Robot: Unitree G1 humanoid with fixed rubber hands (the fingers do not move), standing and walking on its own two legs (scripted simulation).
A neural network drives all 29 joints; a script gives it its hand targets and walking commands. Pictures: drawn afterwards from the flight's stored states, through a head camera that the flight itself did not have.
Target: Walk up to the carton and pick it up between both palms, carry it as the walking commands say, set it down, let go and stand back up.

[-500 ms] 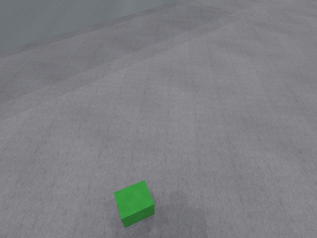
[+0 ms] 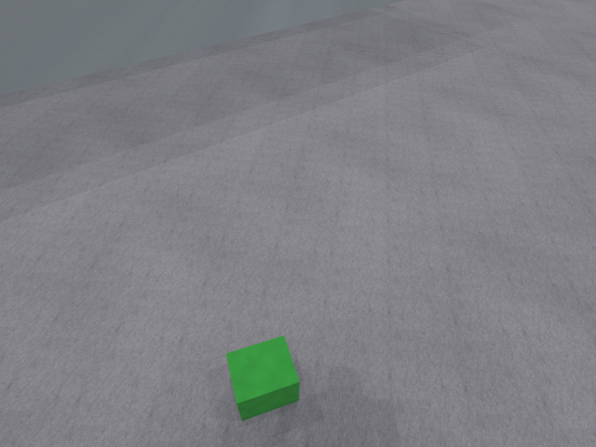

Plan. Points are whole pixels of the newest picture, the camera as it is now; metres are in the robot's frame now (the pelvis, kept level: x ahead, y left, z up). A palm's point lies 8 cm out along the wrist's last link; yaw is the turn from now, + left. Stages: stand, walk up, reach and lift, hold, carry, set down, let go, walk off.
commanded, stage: walk up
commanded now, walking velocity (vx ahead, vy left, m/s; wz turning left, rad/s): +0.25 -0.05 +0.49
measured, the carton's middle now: (263, 377) +0.48 +0.11 -0.69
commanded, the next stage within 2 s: none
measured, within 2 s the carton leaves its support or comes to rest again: neither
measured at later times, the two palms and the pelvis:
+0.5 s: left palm out of the picture +0.13 +0.29 -0.15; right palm out of the picture +0.08 -0.14 -0.11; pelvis +0.11 +0.06 +0.01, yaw +12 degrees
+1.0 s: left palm (158, 407) +0.23 +0.22 -0.14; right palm (429, 350) +0.34 -0.23 -0.16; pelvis +0.24 -0.01 -0.01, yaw +16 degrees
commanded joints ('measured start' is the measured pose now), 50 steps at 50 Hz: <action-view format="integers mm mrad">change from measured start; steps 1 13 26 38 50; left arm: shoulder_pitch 128 -75 -192 54 -3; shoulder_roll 186 118 91 175 176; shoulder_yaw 53 30 23 24 24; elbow -32 -113 -98 -40 -42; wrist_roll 32 50 10 25 18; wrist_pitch -23 7 63 8 -11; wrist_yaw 35 -35 -12 -3 27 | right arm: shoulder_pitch -95 129 316 164 -60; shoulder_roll -88 -235 -162 -133 -79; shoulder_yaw -36 -38 -15 -30 -14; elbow -115 -65 -46 -109 -126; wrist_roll -39 -26 -26 12 -7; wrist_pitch -27 -70 -96 -70 22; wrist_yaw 35 -4 -50 -40 -25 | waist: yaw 41 -91 -105 25 7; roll -122 132 146 -38 -192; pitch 71 184 104 -196 -6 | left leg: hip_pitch -349 120 415 108 -164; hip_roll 77 356 259 129 -8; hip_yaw -89 -627 -293 -153 -79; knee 451 -470 -193 252 262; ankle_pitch -24 78 1529 845 -81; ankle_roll -25 80 1 -50 -86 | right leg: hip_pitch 140 -491 -460 364 220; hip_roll -421 -99 -31 -215 -331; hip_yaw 375 101 32 100 196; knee -378 702 615 -152 -40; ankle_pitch -394 -77 -45 888 1162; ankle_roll -125 79 90 -22 -166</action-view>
